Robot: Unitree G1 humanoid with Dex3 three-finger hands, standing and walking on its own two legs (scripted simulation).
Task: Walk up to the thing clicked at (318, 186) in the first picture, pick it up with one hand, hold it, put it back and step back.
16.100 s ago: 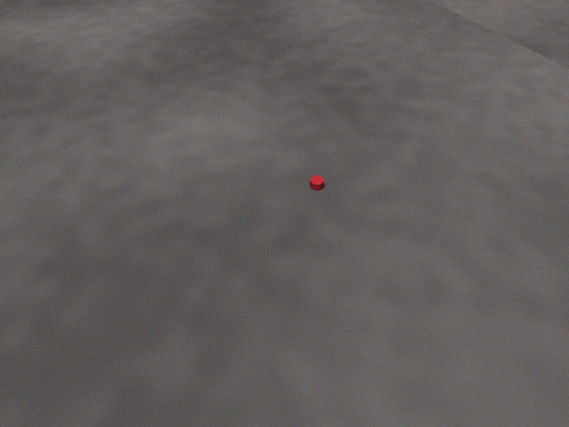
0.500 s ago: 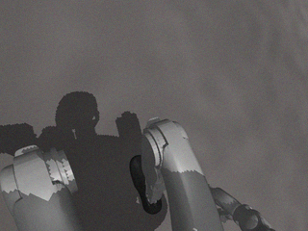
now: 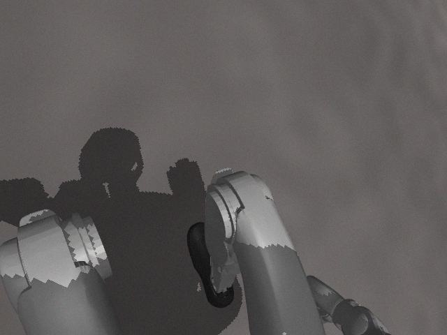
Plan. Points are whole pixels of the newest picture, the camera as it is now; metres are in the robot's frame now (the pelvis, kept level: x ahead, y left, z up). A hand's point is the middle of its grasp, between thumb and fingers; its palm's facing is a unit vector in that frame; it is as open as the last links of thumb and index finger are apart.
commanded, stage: close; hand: left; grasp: from above
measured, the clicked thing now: out of the picture +0.40 +0.38 -0.27
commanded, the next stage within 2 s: settle in 0.94 s
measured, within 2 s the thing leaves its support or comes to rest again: leaves its support in 1.28 s
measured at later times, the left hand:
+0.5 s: hand out of the picture +0.39 +0.37 -0.25, palm faces -0.43 -0.20 -0.88, open 10.9 cm
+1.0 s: hand out of the picture +0.39 +0.37 -0.25, palm faces -0.42 -0.19 -0.89, open 8.5 cm
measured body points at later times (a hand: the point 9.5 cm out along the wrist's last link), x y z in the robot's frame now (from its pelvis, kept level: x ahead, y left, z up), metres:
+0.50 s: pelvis +0.00 +0.00 +0.00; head +0.26 +0.15 +0.33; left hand +0.41 +0.37 -0.20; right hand +0.10 -0.25 -0.06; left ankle +0.06 +0.13 -0.26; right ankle +0.11 -0.13 -0.26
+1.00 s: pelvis +0.00 +0.00 +0.00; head +0.26 +0.15 +0.34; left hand +0.40 +0.37 -0.20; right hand +0.11 -0.26 -0.06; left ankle +0.06 +0.13 -0.26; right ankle +0.11 -0.13 -0.26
